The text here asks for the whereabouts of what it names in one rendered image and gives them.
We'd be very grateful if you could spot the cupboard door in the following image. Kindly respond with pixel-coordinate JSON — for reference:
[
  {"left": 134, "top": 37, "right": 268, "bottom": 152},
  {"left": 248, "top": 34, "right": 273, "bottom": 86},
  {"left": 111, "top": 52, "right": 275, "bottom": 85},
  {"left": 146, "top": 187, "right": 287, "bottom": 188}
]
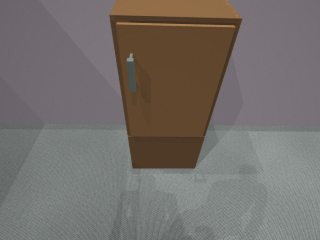
[{"left": 116, "top": 22, "right": 236, "bottom": 136}]

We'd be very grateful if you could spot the handle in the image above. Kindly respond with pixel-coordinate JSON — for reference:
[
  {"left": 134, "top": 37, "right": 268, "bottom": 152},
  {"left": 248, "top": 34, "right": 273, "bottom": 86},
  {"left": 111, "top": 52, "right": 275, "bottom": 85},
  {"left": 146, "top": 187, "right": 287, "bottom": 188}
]
[{"left": 126, "top": 53, "right": 136, "bottom": 93}]

